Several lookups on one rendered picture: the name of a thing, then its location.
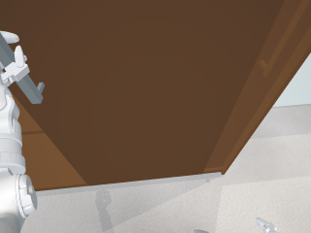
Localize robot left upper arm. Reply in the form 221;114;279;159
0;174;38;233

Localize robot right hand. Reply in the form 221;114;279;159
256;217;279;233

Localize robot left hand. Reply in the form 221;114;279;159
0;31;30;87

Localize left robot forearm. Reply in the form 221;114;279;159
0;84;26;179

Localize handle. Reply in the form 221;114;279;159
0;33;45;104
263;0;311;79

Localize wardrobe door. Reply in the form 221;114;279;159
205;0;311;169
0;0;285;186

